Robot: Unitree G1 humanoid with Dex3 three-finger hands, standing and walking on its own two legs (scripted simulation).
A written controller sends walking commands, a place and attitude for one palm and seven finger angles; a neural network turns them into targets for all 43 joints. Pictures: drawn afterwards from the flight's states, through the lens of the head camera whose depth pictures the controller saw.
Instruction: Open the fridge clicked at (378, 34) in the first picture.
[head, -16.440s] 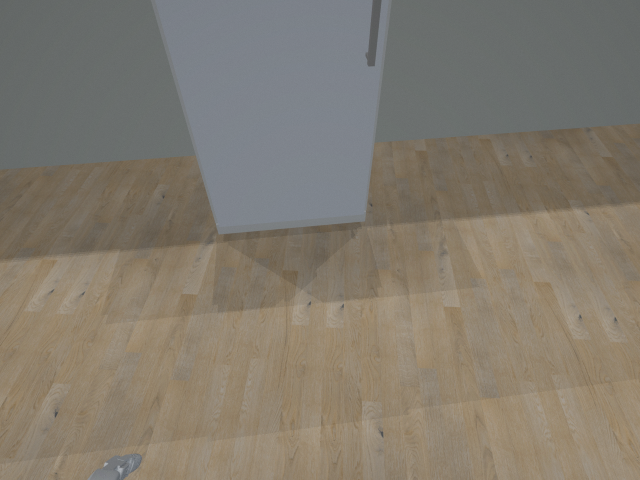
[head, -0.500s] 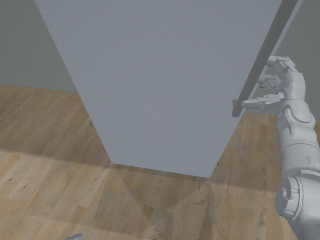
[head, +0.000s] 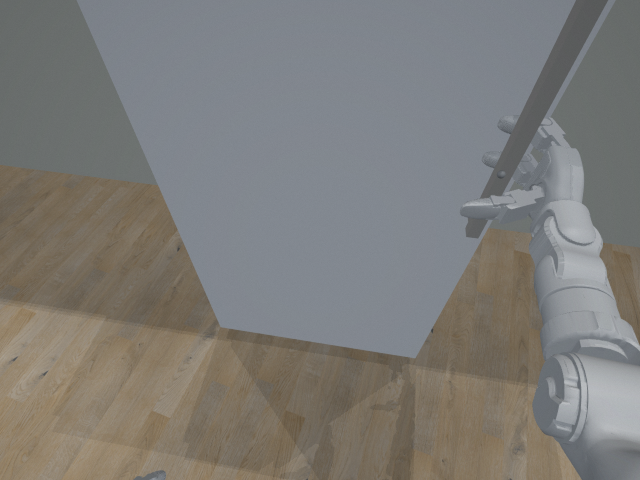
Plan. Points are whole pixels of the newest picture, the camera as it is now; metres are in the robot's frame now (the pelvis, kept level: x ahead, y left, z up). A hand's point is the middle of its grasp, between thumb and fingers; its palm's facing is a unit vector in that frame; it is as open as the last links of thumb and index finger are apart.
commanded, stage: slide the fingers in behind the handle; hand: right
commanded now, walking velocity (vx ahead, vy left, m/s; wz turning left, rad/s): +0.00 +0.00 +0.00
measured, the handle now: (537, 87) +0.53 -0.16 +0.23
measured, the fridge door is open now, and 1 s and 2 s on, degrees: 0 0 0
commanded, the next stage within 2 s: grip the handle and tug to test in 0.68 s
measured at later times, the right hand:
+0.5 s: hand (490, 172) +0.48 -0.14 +0.15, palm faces +0.03 +1.00 +0.01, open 14.0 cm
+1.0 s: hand (491, 170) +0.48 -0.14 +0.15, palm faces +0.02 +1.00 +0.02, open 12.9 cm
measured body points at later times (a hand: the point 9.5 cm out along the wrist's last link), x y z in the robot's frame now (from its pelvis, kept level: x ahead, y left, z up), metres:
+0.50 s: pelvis -0.01 +0.00 +0.00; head +0.04 +0.00 +0.45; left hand +0.04 +0.26 -0.12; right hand +0.47 -0.19 +0.15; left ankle +0.00 +0.12 -0.72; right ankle -0.01 -0.12 -0.72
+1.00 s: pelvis +0.00 -0.01 +0.00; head +0.05 +0.00 +0.45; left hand +0.05 +0.25 -0.12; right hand +0.47 -0.19 +0.15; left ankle +0.00 +0.12 -0.72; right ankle -0.02 -0.12 -0.72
